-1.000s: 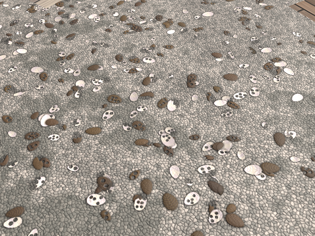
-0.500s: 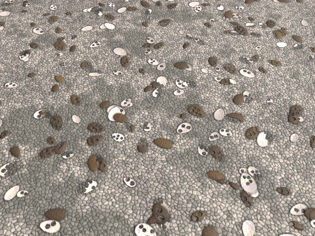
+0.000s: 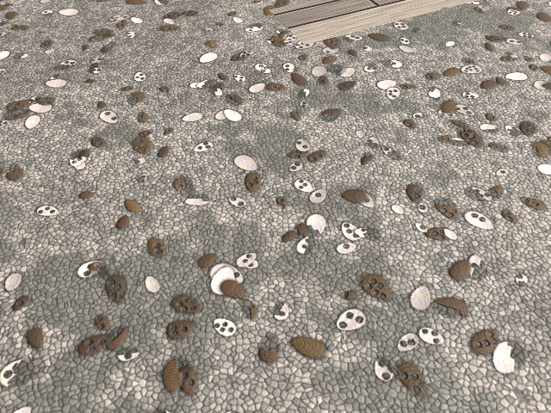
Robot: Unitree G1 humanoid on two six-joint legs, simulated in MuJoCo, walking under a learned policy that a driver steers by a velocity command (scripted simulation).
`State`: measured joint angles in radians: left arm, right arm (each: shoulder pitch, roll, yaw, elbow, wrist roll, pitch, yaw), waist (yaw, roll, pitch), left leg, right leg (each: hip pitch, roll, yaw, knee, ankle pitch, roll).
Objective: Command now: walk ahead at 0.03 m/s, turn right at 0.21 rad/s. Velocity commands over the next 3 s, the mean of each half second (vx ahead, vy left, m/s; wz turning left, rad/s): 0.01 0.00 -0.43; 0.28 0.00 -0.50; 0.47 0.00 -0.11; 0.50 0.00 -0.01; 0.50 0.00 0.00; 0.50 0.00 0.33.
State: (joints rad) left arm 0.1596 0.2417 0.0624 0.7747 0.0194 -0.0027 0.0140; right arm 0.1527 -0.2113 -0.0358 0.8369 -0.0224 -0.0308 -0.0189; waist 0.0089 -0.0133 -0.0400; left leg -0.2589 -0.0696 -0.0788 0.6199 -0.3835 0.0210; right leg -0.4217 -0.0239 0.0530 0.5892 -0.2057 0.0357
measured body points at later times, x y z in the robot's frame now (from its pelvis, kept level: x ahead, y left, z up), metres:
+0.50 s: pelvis +0.05 -0.05 -0.01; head +0.09 -0.06 +0.43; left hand +0.32 +0.14 -0.08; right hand +0.05 -0.36 -0.13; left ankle -0.04 +0.11 -0.69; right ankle +0.06 -0.15 -0.73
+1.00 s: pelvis +0.16 -0.07 +0.01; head +0.18 -0.06 +0.46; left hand +0.41 +0.10 -0.09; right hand +0.12 -0.36 -0.08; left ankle +0.20 +0.03 -0.72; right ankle +0.08 -0.17 -0.66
